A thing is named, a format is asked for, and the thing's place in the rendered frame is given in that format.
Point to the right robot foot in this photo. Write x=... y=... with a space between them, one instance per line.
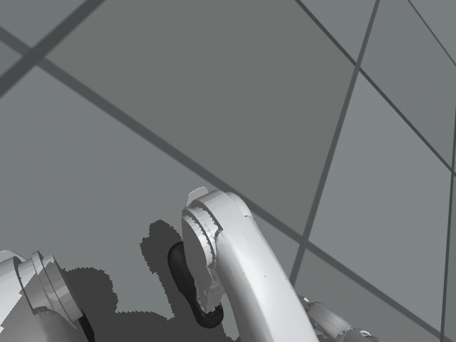
x=186 y=285

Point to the right robot hand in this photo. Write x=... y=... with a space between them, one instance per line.
x=323 y=319

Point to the right robot arm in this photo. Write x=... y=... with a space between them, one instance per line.
x=360 y=335

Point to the left robot foot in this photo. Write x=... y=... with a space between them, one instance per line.
x=89 y=333

